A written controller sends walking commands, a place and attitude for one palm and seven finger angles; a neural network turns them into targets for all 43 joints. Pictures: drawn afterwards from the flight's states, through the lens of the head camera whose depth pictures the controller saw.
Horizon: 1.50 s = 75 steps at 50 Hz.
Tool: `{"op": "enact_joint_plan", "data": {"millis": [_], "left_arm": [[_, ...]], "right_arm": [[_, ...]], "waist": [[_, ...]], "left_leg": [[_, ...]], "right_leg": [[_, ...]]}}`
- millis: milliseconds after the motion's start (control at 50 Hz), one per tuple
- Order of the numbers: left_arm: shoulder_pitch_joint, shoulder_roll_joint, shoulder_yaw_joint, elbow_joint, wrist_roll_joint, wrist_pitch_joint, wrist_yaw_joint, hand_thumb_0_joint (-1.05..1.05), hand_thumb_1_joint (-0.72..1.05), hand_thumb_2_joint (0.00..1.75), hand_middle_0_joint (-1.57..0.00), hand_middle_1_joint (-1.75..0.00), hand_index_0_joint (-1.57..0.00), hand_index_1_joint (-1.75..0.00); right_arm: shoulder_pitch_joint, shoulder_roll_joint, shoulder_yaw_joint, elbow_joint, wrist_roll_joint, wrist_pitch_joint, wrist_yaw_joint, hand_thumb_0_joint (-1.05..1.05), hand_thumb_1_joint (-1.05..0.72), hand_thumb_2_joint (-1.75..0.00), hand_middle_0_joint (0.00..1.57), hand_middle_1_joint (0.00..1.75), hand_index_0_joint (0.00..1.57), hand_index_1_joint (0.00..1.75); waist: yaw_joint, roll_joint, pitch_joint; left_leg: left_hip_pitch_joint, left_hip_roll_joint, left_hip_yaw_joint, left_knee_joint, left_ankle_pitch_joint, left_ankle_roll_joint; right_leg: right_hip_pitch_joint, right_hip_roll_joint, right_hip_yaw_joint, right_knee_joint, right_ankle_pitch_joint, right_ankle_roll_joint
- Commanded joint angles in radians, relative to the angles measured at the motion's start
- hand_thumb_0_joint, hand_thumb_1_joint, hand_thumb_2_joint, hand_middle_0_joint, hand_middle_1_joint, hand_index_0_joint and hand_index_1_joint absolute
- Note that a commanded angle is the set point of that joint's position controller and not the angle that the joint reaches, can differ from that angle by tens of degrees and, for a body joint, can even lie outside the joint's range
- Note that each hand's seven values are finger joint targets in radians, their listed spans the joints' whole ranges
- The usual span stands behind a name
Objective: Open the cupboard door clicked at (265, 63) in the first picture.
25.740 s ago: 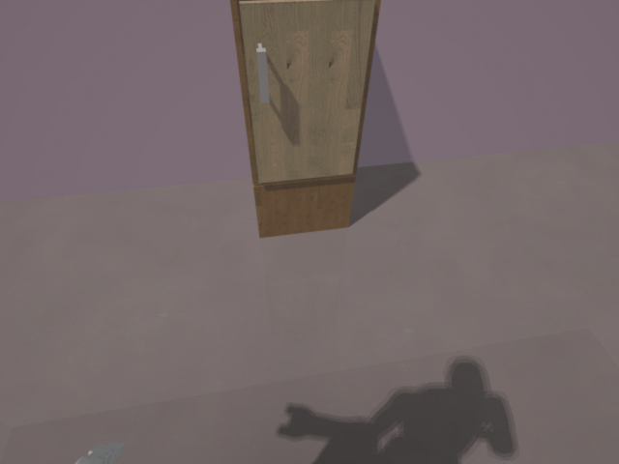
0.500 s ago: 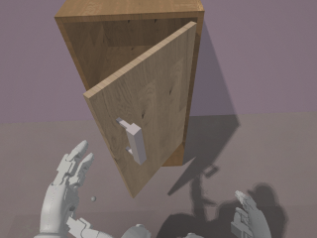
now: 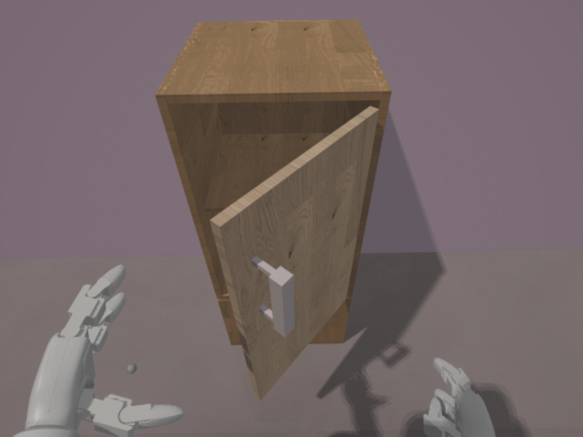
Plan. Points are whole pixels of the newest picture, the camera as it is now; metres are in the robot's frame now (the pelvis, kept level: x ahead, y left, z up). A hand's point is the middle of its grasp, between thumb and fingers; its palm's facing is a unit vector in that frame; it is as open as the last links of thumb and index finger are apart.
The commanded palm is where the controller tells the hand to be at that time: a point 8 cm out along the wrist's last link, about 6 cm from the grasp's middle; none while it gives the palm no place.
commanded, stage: draw the hand back to the body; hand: left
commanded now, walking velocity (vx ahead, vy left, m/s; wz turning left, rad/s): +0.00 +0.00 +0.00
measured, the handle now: (272, 296) +0.32 +0.07 +0.02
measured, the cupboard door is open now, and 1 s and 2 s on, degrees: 49 49 49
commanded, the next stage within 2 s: step back with the hand held close in 0.90 s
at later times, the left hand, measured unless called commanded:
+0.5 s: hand (30, 303) +0.19 +0.28 +0.19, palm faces +0.43 -0.81 -0.40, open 9.3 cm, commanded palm +0.15 +0.31 +0.20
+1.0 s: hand (55, 299) +0.19 +0.25 +0.19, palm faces +0.45 -0.80 -0.39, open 7.4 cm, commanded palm +0.15 +0.28 +0.21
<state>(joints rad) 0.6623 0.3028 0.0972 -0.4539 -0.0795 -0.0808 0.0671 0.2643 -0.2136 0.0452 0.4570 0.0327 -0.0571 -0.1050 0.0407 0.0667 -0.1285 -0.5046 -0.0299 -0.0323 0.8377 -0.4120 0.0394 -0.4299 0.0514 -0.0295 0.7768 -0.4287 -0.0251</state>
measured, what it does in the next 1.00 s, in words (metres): stands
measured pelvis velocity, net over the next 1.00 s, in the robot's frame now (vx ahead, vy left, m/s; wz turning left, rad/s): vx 0.01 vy -0.02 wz -0.01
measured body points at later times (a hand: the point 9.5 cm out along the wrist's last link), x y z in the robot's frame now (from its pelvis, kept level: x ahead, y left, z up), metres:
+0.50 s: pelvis +0.00 +0.02 +0.03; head -0.02 +0.01 +0.48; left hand +0.16 +0.32 +0.21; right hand +0.19 -0.19 -0.04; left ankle +0.01 +0.09 -0.71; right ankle -0.02 -0.11 -0.70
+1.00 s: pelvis +0.01 -0.02 +0.04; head -0.01 -0.04 +0.49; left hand +0.16 +0.29 +0.22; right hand +0.19 -0.24 -0.05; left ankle +0.01 +0.09 -0.70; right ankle -0.02 -0.11 -0.71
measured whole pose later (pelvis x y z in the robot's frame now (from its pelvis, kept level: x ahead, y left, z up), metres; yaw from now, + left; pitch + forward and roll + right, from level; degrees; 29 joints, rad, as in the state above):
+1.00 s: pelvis +0.01 -0.02 +0.04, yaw -1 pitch -5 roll -1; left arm 0.48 0.34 0.33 -0.39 -0.07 -0.08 0.11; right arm 0.19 -0.23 0.03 0.65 0.00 -0.10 -0.09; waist 0.07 0.07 0.02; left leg -0.11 -0.02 -0.02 0.42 -0.23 0.02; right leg -0.04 0.06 0.00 0.36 -0.24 -0.04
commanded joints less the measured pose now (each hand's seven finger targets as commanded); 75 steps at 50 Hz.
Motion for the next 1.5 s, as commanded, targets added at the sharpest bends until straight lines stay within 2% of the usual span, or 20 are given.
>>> {"op": "enact_joint_plan", "data": {"millis": [0, 140, 180, 260, 500, 580, 700, 800, 980, 1000, 1020, 1040, 1060, 1120, 1140, 1180, 1260, 1320, 1380, 1480], "left_arm": [[-0.071, 0.126, 0.097, -0.220, 0.027, -0.033, 0.057, 0.00, 0.02, 0.52, -0.17, -0.30, -0.17, -0.30], [-0.137, 0.170, 0.166, -0.258, 0.040, -0.030, 0.083, 0.00, 0.27, 0.63, -0.18, -0.30, -0.18, -0.30], [-0.139, 0.156, 0.167, -0.249, 0.039, -0.032, 0.082, 0.00, 0.34, 0.66, -0.18, -0.30, -0.18, -0.30], [-0.128, 0.165, 0.223, -0.185, 0.028, -0.028, 0.076, 0.00, 0.48, 0.72, -0.19, -0.30, -0.19, -0.30], [-0.304, 0.258, 0.383, -0.219, 0.013, -0.062, 0.082, 0.00, 0.90, 0.90, -0.20, -0.30, -0.20, -0.30], [-0.245, 0.172, 0.309, -0.120, 0.008, -0.050, 0.064, 0.00, 0.90, 0.90, -0.20, -0.30, -0.20, -0.30], [-0.267, 0.224, 0.349, -0.151, 0.006, -0.061, 0.062, 0.00, 0.90, 0.90, -0.20, -0.30, -0.20, -0.30], [-0.293, 0.242, 0.360, -0.187, 0.009, -0.068, 0.066, 0.00, 0.90, 0.90, -0.20, -0.30, -0.20, -0.30], [-0.263, 0.214, 0.341, -0.110, 0.002, -0.067, 0.059, 0.00, 0.90, 0.90, -0.20, -0.30, -0.20, -0.30], [-0.346, 0.242, 0.351, -0.170, 0.002, -0.074, 0.060, 0.00, 0.90, 0.90, -0.20, -0.30, -0.20, -0.30], [-0.394, 0.365, 0.482, -0.179, 0.015, -0.114, 0.071, 0.00, 0.90, 0.90, -0.20, -0.30, -0.20, -0.30], [-0.387, 0.347, 0.470, -0.141, 0.022, -0.129, 0.068, 0.00, 0.90, 0.90, -0.20, -0.30, -0.20, -0.30], [-0.281, 0.280, 0.418, -0.079, 0.021, -0.121, 0.061, 0.00, 0.90, 0.90, -0.20, -0.30, -0.20, -0.30], [-0.189, 0.232, 0.373, -0.097, 0.026, -0.122, 0.054, 0.00, 0.90, 0.90, -0.20, -0.30, -0.20, -0.30], [-0.177, 0.230, 0.369, -0.126, 0.026, -0.125, 0.054, 0.00, 0.90, 0.90, -0.20, -0.30, -0.20, -0.30], [-0.149, 0.256, 0.390, -0.166, 0.026, -0.126, 0.061, 0.00, 0.90, 0.90, -0.20, -0.30, -0.20, -0.30], [-0.122, 0.312, 0.446, -0.236, 0.022, -0.127, 0.074, 0.00, 0.90, 0.90, -0.20, -0.30, -0.20, -0.30], [-0.094, 0.328, 0.474, -0.241, 0.017, -0.130, 0.082, 0.00, 0.90, 0.90, -0.20, -0.30, -0.20, -0.30], [-0.068, 0.323, 0.475, -0.242, 0.017, -0.132, 0.087, 0.00, 0.90, 0.90, -0.20, -0.30, -0.20, -0.30], [-0.062, 0.296, 0.450, -0.219, 0.020, -0.137, 0.089, 0.00, 0.90, 0.90, -0.20, -0.30, -0.20, -0.30]], "right_arm": [[-0.117, -0.100, -0.030, -0.150, -0.011, -0.051, -0.020, 0.00, -0.90, -0.90, 0.20, 0.30, 0.20, 0.30], [-0.140, -0.107, -0.018, -0.102, -0.014, -0.092, -0.016, 0.00, -0.90, -0.90, 0.20, 0.30, 0.20, 0.30], [-0.138, -0.105, -0.018, -0.087, -0.016, -0.099, -0.009, 0.00, -0.90, -0.90, 0.20, 0.30, 0.20, 0.30], [-0.157, -0.110, -0.025, -0.060, -0.019, -0.095, 0.001, 0.00, -0.90, -0.90, 0.20, 0.30, 0.20, 0.30], [-0.189, -0.115, -0.038, -0.005, -0.026, -0.100, 0.009, 0.00, -0.90, -0.90, 0.20, 0.30, 0.20, 0.30], [-0.189, -0.124, -0.047, 0.007, -0.026, -0.089, 0.021, 0.00, -0.90, -0.90, 0.20, 0.30, 0.20, 0.30], [-0.208, -0.121, -0.055, 0.003, -0.030, -0.078, 0.016, 0.00, -0.90, -0.90, 0.20, 0.30, 0.20, 0.30], [-0.216, -0.111, -0.049, 0.012, -0.031, -0.087, 0.008, 0.00, -0.90, -0.90, 0.20, 0.30, 0.20, 0.30], [-0.219, -0.111, -0.057, 0.027, -0.033, -0.090, 0.008, 0.00, -0.90, -0.90, 0.20, 0.30, 0.20, 0.30], [-0.230, -0.113, -0.058, 0.023, -0.031, -0.093, 0.007, 0.00, -0.90, -0.90, 0.20, 0.30, 0.20, 0.30], [-0.204, -0.141, -0.064, -0.002, -0.021, -0.073, 0.009, 0.00, -0.90, -0.90, 0.20, 0.30, 0.20, 0.30], [-0.203, -0.125, -0.066, 0.015, -0.025, -0.059, 0.011, 0.00, -0.90, -0.90, 0.20, 0.30, 0.20, 0.30], [-0.208, -0.126, -0.072, 0.021, -0.029, -0.049, 0.013, 0.00, -0.90, -0.90, 0.20, 0.30, 0.20, 0.30], [-0.196, -0.135, -0.083, 0.003, -0.028, -0.020, 0.021, 0.00, -0.90, -0.90, 0.20, 0.30, 0.20, 0.30], [-0.199, -0.137, -0.085, -0.005, -0.027, -0.015, 0.021, 0.00, -0.90, -0.90, 0.20, 0.30, 0.20, 0.30], [-0.196, -0.139, -0.091, -0.020, -0.024, -0.001, 0.018, 0.00, -0.90, -0.90, 0.20, 0.30, 0.20, 0.30], [-0.200, -0.128, -0.097, -0.048, -0.018, 0.024, 0.012, 0.00, -0.90, -0.90, 0.20, 0.30, 0.20, 0.30], [-0.198, -0.125, -0.101, -0.061, -0.016, 0.035, 0.007, 0.00, -0.90, -0.90, 0.20, 0.30, 0.20, 0.30], [-0.199, -0.130, -0.103, -0.067, -0.017, 0.037, 0.006, 0.00, -0.90, -0.90, 0.20, 0.30, 0.20, 0.30], [-0.193, -0.143, -0.105, -0.067, -0.014, 0.032, 0.009, 0.00, -0.90, -0.90, 0.20, 0.30, 0.20, 0.30]], "waist": [[-0.007, -0.057, 0.001], [0.010, 0.050, 0.013], [0.008, 0.048, 0.032], [0.016, -0.029, 0.068], [0.025, 0.067, 0.055], [0.017, 0.000, 0.120], [0.027, -0.033, 0.072], [0.026, 0.047, 0.067], [0.025, -0.030, 0.112], [0.022, -0.019, 0.092], [-0.018, -0.046, 0.161], [-0.019, -0.072, 0.166], [-0.025, -0.113, 0.154], [-0.031, -0.070, 0.049], [-0.031, -0.026, 0.011], [-0.031, -0.012, -0.047], [-0.031, -0.063, -0.100], [-0.031, -0.057, -0.088], [-0.027, 0.004, -0.073], [-0.033, -0.008, -0.012]], "left_leg": [[0.160, 0.044, -0.029, -0.205, 0.194, -0.002], [0.267, 0.062, -0.069, -0.325, 0.278, -0.031], [0.295, 0.071, -0.077, -0.354, 0.320, -0.047], [0.316, 0.078, -0.063, -0.394, 0.380, -0.055], [0.389, 0.070, -0.045, -0.479, 0.354, -0.056], [0.386, 0.070, -0.029, -0.489, 0.352, -0.044], [0.404, 0.052, -0.001, -0.481, 0.337, -0.019], [0.423, 0.041, 0.010, -0.470, 0.334, -0.017], [0.432, 0.038, 0.025, -0.467, 0.346, -0.005], [0.446, 0.035, 0.029, -0.461, 0.342, -0.002], [0.387, 0.046, -0.011, -0.414, 0.289, 0.016], [0.374, 0.040, -0.022, -0.391, 0.264, 0.013], [0.391, 0.042, -0.021, -0.371, 0.293, 0.012], [0.404, 0.056, 0.001, -0.369, 0.398, 0.007], [0.411, 0.060, 0.005, -0.377, 0.455, 0.005], [0.424, 0.075, 0.006, -0.381, 0.548, 0.003], [0.400, 0.083, 0.005, -0.366, 0.622, -0.003], [0.364, 0.089, -0.007, -0.374, 0.615, -0.005], [0.323, 0.102, -0.025, -0.395, 0.604, -0.004], [0.209, 0.117, -0.057, -0.447, 0.404, 0.009]], "right_leg": [[0.029, -0.052, 0.016, -0.209, 0.178, -0.002], [0.133, -0.050, 0.002, -0.258, 0.208, -0.010], [0.150, -0.049, -0.003, -0.272, 0.221, -0.008], [0.209, -0.044, -0.006, -0.313, 0.259, -0.006], [0.319, -0.042, 0.009, -0.401, 0.292, -0.012], [0.302, -0.042, 0.009, -0.425, 0.294, -0.006], [0.336, -0.047, 0.024, -0.449, 0.318, -0.003], [0.334, -0.052, 0.035, -0.470, 0.322, -0.004], [0.315, -0.053, 0.045, -0.494, 0.337, 0.007], [0.312, -0.056, 0.054, -0.501, 0.336, 0.009], [0.200, -0.102, 0.161, -0.560, 0.363, 0.016], [0.193, -0.128, 0.174, -0.571, 0.365, 0.010], [0.179, -0.139, 0.176, -0.565, 0.407, 0.009], [0.231, -0.143, 0.133, -0.493, 0.562, 0.028], [0.259, -0.140, 0.116, -0.466, 0.614, 0.032], [0.283, -0.130, 0.098, -0.426, 0.663, 0.034], [0.318, -0.124, 0.091, -0.377, 0.747, 0.030], [0.305, -0.116, 0.094, -0.359, 0.712, 0.025], [0.300, -0.101, 0.089, -0.339, 0.638, 0.023], [0.284, -0.082, 0.090, -0.346, 0.451, 0.026]]}}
